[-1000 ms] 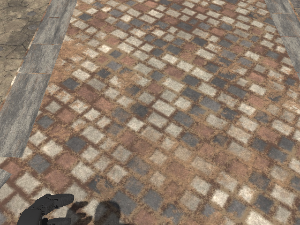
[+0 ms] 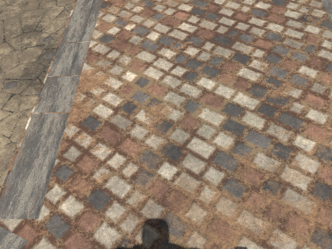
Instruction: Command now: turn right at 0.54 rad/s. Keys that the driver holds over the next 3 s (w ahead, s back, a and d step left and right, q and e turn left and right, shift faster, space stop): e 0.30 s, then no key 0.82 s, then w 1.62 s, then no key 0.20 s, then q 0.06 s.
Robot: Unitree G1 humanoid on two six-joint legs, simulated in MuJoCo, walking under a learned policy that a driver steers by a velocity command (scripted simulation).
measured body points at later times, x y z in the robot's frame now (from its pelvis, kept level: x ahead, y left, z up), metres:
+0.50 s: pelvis +0.01 +0.03 +0.00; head +0.05 +0.05 +0.45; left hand +0.24 +0.28 -0.10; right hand +0.07 -0.27 -0.09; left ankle +0.04 +0.15 -0.74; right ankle -0.05 -0.09 -0.66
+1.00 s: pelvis +0.00 +0.00 -0.01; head +0.01 -0.01 +0.44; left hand +0.21 +0.18 -0.11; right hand +0.02 -0.29 -0.13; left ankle +0.04 +0.15 -0.74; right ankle -0.05 -0.10 -0.74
